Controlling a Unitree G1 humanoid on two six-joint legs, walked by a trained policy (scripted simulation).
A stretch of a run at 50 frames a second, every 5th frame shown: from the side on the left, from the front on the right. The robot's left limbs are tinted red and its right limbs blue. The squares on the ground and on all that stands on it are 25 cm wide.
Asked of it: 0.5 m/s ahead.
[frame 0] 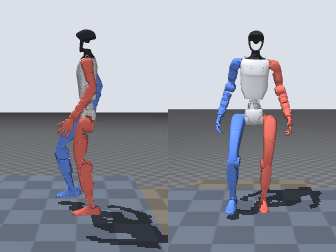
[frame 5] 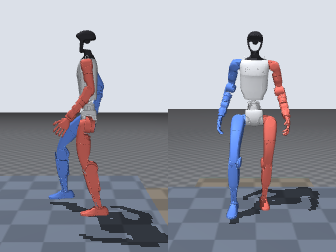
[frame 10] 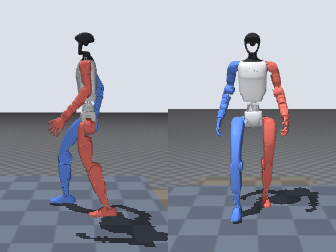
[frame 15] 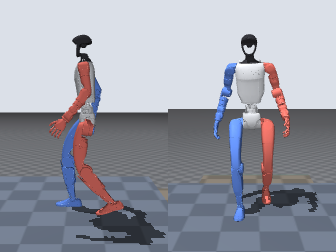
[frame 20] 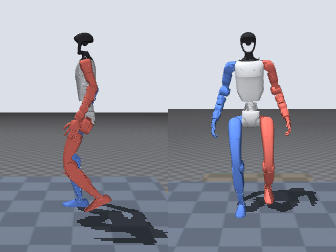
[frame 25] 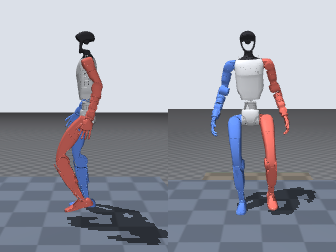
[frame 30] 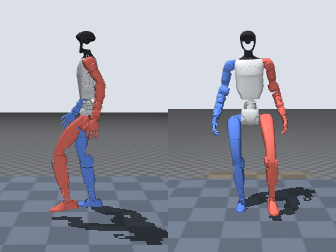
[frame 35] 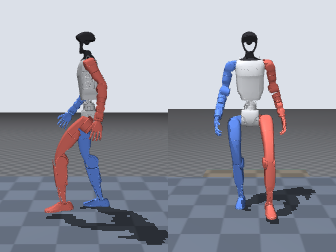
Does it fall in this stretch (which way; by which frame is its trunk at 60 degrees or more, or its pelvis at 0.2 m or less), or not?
no
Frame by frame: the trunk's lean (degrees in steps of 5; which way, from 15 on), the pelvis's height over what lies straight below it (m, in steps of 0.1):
0: 5, 0.8
5: 0, 0.8
10: 5, 0.8
15: 5, 0.8
20: 5, 0.8
25: 5, 0.8
30: 5, 0.8
35: 5, 0.8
